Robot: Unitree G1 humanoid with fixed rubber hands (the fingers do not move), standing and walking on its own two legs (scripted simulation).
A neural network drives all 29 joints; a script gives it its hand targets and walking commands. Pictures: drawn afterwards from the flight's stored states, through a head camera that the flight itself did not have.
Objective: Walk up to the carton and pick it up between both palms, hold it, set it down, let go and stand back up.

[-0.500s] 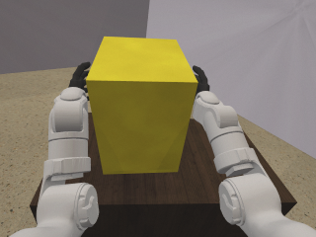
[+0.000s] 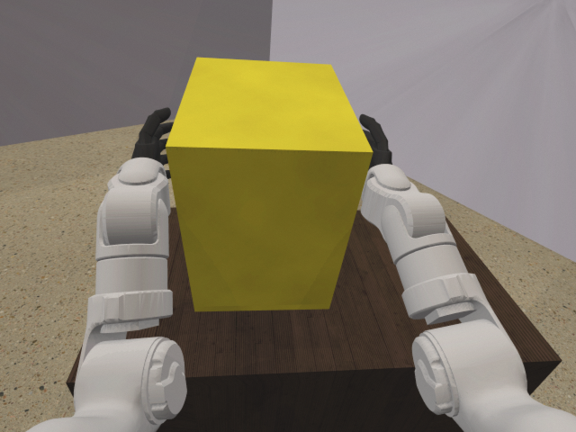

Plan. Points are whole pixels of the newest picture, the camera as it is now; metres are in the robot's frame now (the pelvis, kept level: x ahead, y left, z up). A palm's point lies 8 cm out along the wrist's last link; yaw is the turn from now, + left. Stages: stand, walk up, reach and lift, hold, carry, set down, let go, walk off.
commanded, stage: hold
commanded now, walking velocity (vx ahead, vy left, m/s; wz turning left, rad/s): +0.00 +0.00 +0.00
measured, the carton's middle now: (264, 185) +0.41 +0.02 +0.22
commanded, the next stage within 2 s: none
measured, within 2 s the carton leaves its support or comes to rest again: neither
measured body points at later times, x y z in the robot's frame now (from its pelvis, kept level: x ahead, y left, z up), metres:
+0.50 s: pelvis -0.01 +0.00 +0.00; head -0.09 +0.01 +0.44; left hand +0.37 +0.16 +0.27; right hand +0.37 -0.14 +0.26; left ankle +0.04 +0.13 -0.75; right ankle -0.02 -0.10 -0.75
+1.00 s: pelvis +0.00 +0.01 +0.00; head -0.08 +0.03 +0.44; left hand +0.37 +0.17 +0.26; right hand +0.38 -0.13 +0.26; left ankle +0.04 +0.13 -0.75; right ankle -0.02 -0.10 -0.75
